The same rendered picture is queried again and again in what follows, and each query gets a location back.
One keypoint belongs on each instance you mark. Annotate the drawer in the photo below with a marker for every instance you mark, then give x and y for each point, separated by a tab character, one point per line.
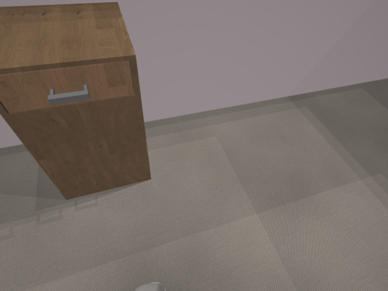
29	90

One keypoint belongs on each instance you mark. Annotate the cabinet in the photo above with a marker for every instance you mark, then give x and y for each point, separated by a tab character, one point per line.
87	147

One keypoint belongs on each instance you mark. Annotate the handle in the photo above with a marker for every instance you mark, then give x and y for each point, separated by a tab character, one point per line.
68	97

